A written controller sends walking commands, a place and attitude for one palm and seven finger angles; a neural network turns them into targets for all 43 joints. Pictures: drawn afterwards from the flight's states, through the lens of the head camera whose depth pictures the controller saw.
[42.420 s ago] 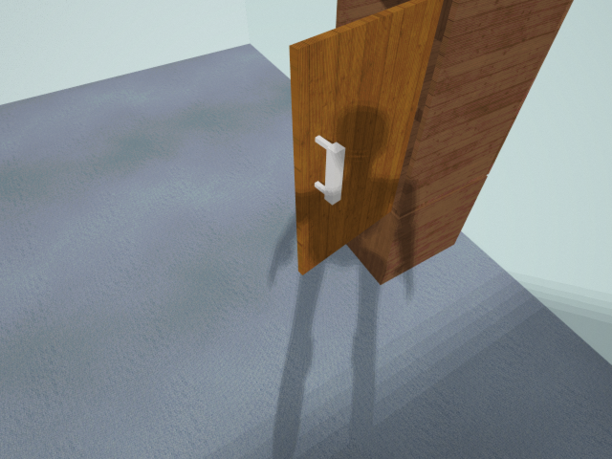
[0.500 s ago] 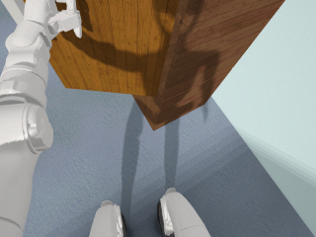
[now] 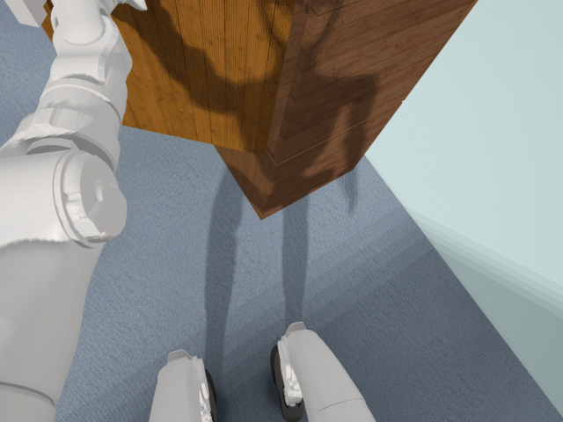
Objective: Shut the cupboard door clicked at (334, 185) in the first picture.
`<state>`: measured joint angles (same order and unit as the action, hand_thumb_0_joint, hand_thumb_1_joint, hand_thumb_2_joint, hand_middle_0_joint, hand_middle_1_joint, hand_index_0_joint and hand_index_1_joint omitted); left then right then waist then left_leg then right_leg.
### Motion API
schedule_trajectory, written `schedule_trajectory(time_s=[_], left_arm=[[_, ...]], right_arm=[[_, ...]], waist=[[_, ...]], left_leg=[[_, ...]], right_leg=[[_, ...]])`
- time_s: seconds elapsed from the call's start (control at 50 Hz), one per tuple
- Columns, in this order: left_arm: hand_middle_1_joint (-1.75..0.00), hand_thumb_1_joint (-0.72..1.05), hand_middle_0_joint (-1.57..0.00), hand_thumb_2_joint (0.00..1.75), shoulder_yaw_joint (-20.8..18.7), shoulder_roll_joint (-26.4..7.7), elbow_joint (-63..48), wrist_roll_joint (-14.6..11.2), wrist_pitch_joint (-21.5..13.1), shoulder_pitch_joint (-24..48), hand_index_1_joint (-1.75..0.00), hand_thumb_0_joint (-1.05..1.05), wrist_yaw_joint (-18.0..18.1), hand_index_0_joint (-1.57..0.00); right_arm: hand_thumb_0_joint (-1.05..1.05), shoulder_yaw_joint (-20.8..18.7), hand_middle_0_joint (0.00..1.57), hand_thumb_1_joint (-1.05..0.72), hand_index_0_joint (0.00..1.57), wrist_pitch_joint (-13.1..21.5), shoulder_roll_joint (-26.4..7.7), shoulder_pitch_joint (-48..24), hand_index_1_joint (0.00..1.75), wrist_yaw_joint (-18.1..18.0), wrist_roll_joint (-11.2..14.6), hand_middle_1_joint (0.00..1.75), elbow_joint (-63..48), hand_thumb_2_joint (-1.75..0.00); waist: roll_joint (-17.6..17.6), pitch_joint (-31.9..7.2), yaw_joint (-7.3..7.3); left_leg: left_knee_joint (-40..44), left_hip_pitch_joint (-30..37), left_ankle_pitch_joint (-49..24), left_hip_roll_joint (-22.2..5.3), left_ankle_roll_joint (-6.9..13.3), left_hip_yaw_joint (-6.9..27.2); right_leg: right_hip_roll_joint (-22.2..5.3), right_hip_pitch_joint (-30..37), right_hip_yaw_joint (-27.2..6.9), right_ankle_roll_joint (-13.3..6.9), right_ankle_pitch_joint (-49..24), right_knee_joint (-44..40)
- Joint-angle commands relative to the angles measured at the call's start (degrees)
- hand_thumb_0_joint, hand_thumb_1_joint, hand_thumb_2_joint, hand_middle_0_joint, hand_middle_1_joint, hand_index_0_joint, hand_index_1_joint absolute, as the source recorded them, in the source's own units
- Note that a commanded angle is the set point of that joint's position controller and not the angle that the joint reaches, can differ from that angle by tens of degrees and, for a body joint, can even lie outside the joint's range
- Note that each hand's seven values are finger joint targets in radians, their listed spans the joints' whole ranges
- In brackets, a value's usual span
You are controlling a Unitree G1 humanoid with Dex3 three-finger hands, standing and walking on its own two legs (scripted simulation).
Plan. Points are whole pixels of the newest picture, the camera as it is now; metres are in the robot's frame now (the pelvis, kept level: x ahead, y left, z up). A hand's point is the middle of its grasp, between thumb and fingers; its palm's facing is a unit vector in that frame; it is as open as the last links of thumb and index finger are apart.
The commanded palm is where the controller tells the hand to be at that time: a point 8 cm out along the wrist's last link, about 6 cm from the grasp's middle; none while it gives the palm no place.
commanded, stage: pull the fist back off the door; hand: left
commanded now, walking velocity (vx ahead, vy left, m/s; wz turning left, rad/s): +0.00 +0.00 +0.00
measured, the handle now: out of the picture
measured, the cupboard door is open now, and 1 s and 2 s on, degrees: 48 48 48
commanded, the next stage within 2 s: draw the hand back to the body in 0.68 s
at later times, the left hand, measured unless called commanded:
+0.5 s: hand (136, 10) +0.58 +0.06 +0.14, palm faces +0.10 -0.99 -0.03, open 3.1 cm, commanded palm +0.54 +0.10 +0.13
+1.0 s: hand (113, 35) +0.52 +0.08 +0.16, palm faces +0.16 -0.99 -0.03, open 3.1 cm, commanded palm +0.46 +0.13 +0.16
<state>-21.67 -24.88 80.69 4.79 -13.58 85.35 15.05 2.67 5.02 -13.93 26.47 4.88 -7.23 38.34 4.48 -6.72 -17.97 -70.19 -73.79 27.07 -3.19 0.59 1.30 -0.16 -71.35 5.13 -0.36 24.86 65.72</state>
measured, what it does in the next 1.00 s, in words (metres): rises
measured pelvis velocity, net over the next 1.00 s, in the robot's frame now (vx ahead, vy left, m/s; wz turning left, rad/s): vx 0.04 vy -0.01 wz -0.01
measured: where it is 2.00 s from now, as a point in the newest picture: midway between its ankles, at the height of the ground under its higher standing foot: (249, 409)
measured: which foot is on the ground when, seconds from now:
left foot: down 0.00-1.00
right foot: down 0.00-1.00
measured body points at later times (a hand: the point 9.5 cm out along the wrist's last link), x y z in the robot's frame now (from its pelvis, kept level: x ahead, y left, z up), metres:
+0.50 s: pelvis +0.04 -0.01 +0.04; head +0.17 +0.00 +0.47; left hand +0.57 +0.11 +0.14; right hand -0.02 -0.26 -0.07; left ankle +0.04 +0.11 -0.63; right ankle +0.05 -0.12 -0.63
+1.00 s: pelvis +0.04 -0.01 +0.06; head +0.13 -0.03 +0.50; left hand +0.51 +0.13 +0.16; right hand +0.06 -0.25 -0.07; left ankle +0.04 +0.11 -0.63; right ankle +0.05 -0.12 -0.63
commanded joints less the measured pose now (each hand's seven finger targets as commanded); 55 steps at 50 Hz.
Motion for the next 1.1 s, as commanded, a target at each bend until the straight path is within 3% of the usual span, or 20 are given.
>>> schedule_trajectory(time_s=[0.0,0.04,0.1,0.14,0.2,0.26,0.34,0.4,0.42,0.48,0.54,0.58,0.62,0.7,0.78,0.86,0.9,0.96,1.02,1.08], left_arm=[[-1.50,0.90,-1.30,0.90,2.34,-11.20,-14.55,9.87,-8.46,33.04,-1.50,0.00,6.58,-1.30],[-1.50,0.90,-1.30,0.90,2.83,-12.09,-14.05,9.56,-8.83,30.09,-1.50,0.00,4.15,-1.30],[-1.50,0.90,-1.30,0.90,2.12,-11.76,-13.40,5.16,-6.96,26.87,-1.50,0.00,-0.54,-1.30],[-1.50,0.90,-1.30,0.90,0.28,-11.64,-14.00,1.64,-5.99,22.78,-1.50,0.00,-2.53,-1.30],[-1.50,0.90,-1.30,0.90,0.23,-8.80,-15.24,-1.56,-6.89,19.32,-1.50,0.00,-3.64,-1.30],[-1.50,0.90,-1.30,0.90,-0.28,-7.57,-18.37,-2.18,-10.68,16.03,-1.50,0.00,-2.63,-1.30],[-1.50,0.90,-1.30,0.90,3.97,-0.39,-21.81,-1.37,-14.57,7.63,-1.50,0.00,-1.90,-1.30],[-1.50,0.90,-1.30,0.90,7.30,4.74,-20.36,-1.56,-13.82,1.81,-1.50,0.00,-2.21,-1.30],[-1.50,0.90,-1.30,0.90,5.83,3.75,-20.18,-1.89,-13.24,-0.42,-1.50,0.00,-2.12,-1.30],[-1.50,0.90,-1.30,0.90,7.74,7.18,-24.53,-3.36,-13.34,-0.24,-1.50,0.00,-1.68,-1.30],[-1.50,0.90,-1.30,0.90,7.51,8.13,-30.86,-4.57,-16.29,-0.39,-1.50,0.00,-0.52,-1.30],[-1.50,0.90,-1.30,0.90,9.04,9.64,-35.50,-4.32,-18.93,-1.70,-1.50,0.00,0.16,-1.30],[-1.50,0.90,-1.30,0.90,10.28,10.07,-35.54,-2.82,-20.42,-0.72,-1.50,0.00,0.76,-1.30],[-1.50,0.90,-1.30,0.90,13.93,12.68,-27.21,0.40,-18.25,-1.24,-1.50,0.00,1.55,-1.30],[-1.50,0.90,-1.30,0.90,9.45,9.74,-21.04,-2.07,-13.98,-2.62,-1.50,0.00,1.99,-1.30],[-1.50,0.90,-1.30,0.90,2.06,2.64,-31.17,-5.03,-15.26,-12.20,-1.50,0.00,0.26,-1.30],[-1.50,0.90,-1.30,0.90,4.18,4.42,-38.13,-4.88,-16.72,-18.26,-1.50,0.00,-1.44,-1.30],[-1.50,0.90,-1.30,0.90,7.95,6.86,-43.61,-4.57,-16.14,-26.10,-1.50,0.00,-3.86,-1.30],[-1.50,0.90,-1.30,0.90,10.97,9.49,-48.76,-7.69,-12.29,-29.65,-1.50,0.00,-6.81,-1.30],[-1.50,0.90,-1.30,0.90,12.99,11.04,-55.42,-11.33,-9.02,-31.55,-1.50,0.00,-9.38,-1.30]], right_arm=[[0.00,-5.11,0.20,-0.90,0.20,-0.89,-11.48,16.49,0.30,1.81,-1.39,0.30,0.17,-0.90],[0.00,-5.40,0.20,-0.90,0.20,-1.68,-11.48,16.30,0.30,1.82,-0.54,0.30,-0.53,-0.90],[0.00,-5.40,0.20,-0.90,0.20,-2.82,-11.59,15.95,0.30,1.04,0.96,0.30,-1.42,-0.90],[0.00,-5.28,0.20,-0.90,0.20,-3.21,-11.37,15.31,0.30,0.43,1.82,0.30,-2.27,-0.90],[0.00,-5.00,0.20,-0.90,0.20,-3.23,-10.78,14.93,0.30,-0.05,2.05,0.30,-2.40,-0.90],[0.00,-5.36,0.20,-0.90,0.20,-2.86,-10.46,14.85,0.30,-0.07,1.76,0.30,-2.06,-0.90],[0.00,-6.62,0.20,-0.90,0.20,-2.80,-9.94,14.00,0.30,0.77,1.57,0.30,-1.79,-0.90],[0.00,-7.20,0.20,-0.90,0.20,-3.65,-9.87,13.53,0.30,1.09,1.97,0.30,-1.43,-0.90],[0.00,-7.42,0.20,-0.90,0.20,-4.07,-9.99,13.34,0.30,0.97,2.16,0.30,-1.70,-0.90],[0.00,-7.72,0.20,-0.90,0.20,-4.79,-9.54,11.46,0.30,0.54,2.67,0.30,-2.48,-0.90],[0.00,-8.08,0.20,-0.90,0.20,-4.56,-9.06,9.57,0.30,0.27,2.57,0.30,-2.91,-0.90],[0.00,-8.27,0.20,-0.90,0.20,-4.23,-8.67,8.30,0.30,0.12,2.56,0.30,-2.91,-0.90],[0.00,-8.31,0.20,-0.90,0.20,-4.08,-8.37,7.65,0.30,0.11,2.32,0.30,-2.08,-0.90],[0.00,-8.38,0.20,-0.90,0.20,-4.94,-8.39,6.51,0.30,-0.25,2.62,0.30,-0.94,-0.90],[0.00,-7.60,0.20,-0.90,0.20,-5.83,-8.75,5.38,0.30,-1.24,3.18,0.30,-1.86,-0.90],[0.00,-6.90,0.20,-0.90,0.20,-6.13,-8.18,3.72,0.30,-2.03,3.55,0.30,-6.10,-0.90],[0.00,-6.94,0.20,-0.90,0.20,-5.83,-7.46,2.83,0.30,-1.81,3.97,0.30,-7.52,-0.90],[0.00,-7.14,0.20,-0.90,0.20,-5.82,-7.38,1.85,0.30,-2.01,5.01,0.30,-8.75,-0.90],[0.00,-7.52,0.20,-0.90,0.20,-5.76,-7.79,-0.28,0.30,-2.97,6.73,0.30,-9.24,-0.90],[0.00,-7.08,0.20,-0.90,0.20,-4.69,-7.45,-3.28,0.30,-4.45,8.31,0.30,-9.33,-0.90]], waist=[[9.87,-36.02,-3.53],[8.08,-36.95,-2.88],[6.23,-36.46,-2.09],[4.03,-36.26,-0.40],[2.79,-33.21,0.44],[1.33,-31.55,1.36],[3.09,-31.78,3.46],[1.65,-28.60,3.86],[0.55,-28.32,4.82],[0.37,-27.85,5.01],[0.09,-29.75,6.30],[1.53,-32.29,6.87],[0.35,-31.20,6.44],[-2.74,-24.84,4.24],[-5.27,-25.00,5.19],[-4.41,-34.15,12.11],[-4.95,-34.87,13.45],[-7.56,-28.85,13.34],[-10.16,-23.02,12.31],[-6.56,-19.12,12.72]], left_leg=[[6.49,30.27,-16.90,1.23,0.67,3.75],[7.95,29.58,-15.95,1.59,1.00,2.68],[10.35,29.12,-14.68,1.85,1.14,1.97],[12.04,28.25,-13.77,2.12,1.16,1.07],[13.55,28.63,-13.64,2.11,1.13,0.69],[14.18,30.14,-14.60,2.15,1.16,0.35],[14.68,36.14,-20.97,2.20,0.38,-0.27],[15.47,37.92,-23.25,2.24,0.12,-0.61],[15.87,36.97,-23.03,2.53,0.21,-1.06],[16.71,39.39,-23.99,2.65,0.09,-1.24],[16.65,41.66,-26.06,2.77,-0.06,-1.25],[16.33,45.13,-29.49,2.51,-0.34,-0.86],[15.75,44.28,-29.03,2.51,-0.27,-0.78],[16.49,41.17,-23.36,2.48,-0.10,-0.67],[18.00,37.92,-20.24,3.36,0.09,-1.28],[20.05,41.02,-26.68,3.97,0.03,-2.54],[20.75,42.48,-29.09,3.66,0.16,-3.26],[23.32,42.22,-25.55,3.62,0.77,-4.19],[26.65,43.89,-20.28,3.48,1.12,-4.92],[29.60,48.13,-17.92,3.39,1.01,-4.82]], right_leg=[[2.29,12.13,-2.18,0.03,-10.91,-8.69],[2.37,17.56,-2.86,-0.11,-11.97,-10.41],[2.56,23.21,-3.50,-0.03,-13.48,-12.65],[2.62,27.95,-3.96,0.03,-14.43,-14.22],[2.64,28.47,-3.80,0.24,-14.69,-15.41],[2.67,28.78,-3.85,0.27,-15.78,-15.74],[2.63,28.33,-2.97,-0.23,-20.87,-15.14],[2.67,28.34,-2.39,-0.31,-22.78,-15.72],[2.61,30.38,-2.67,-0.35,-23.56,-16.09],[2.42,31.00,-2.52,-0.28,-24.79,-16.47],[2.32,32.95,-2.76,-0.27,-26.83,-15.97],[2.16,32.95,-2.59,-0.30,-28.78,-14.79],[1.95,32.29,-2.70,-0.11,-28.73,-14.21],[1.66,29.01,-2.47,0.13,-24.17,-14.96],[1.51,32.76,-2.89,0.10,-23.45,-16.25],[1.48,44.66,-3.92,-0.44,-32.07,-16.00],[1.51,47.19,-4.02,-0.37,-35.27,-16.52],[1.92,49.67,-4.16,-0.20,-34.08,-19.64],[2.09,50.66,-4.12,0.28,-30.29,-24.24],[1.95,50.73,-3.91,0.17,-25.73,-27.63]])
